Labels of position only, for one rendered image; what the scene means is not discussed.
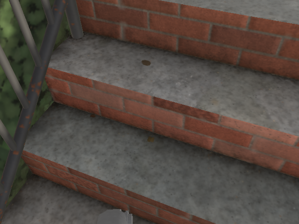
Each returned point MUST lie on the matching left robot thigh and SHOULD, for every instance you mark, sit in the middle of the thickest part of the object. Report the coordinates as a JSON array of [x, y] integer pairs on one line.
[[115, 216]]

